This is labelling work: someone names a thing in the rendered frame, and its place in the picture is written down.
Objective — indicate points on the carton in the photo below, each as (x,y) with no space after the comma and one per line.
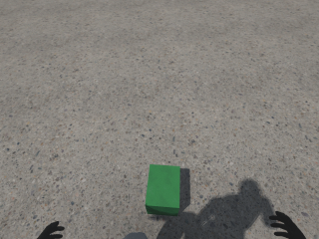
(163,190)

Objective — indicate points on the right robot hand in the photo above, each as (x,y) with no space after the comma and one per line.
(293,232)

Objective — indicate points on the left robot hand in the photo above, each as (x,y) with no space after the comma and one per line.
(53,227)

